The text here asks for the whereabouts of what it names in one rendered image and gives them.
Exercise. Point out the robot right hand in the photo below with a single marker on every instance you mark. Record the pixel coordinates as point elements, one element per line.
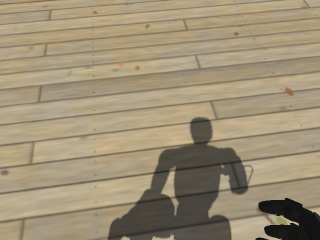
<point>309,222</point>

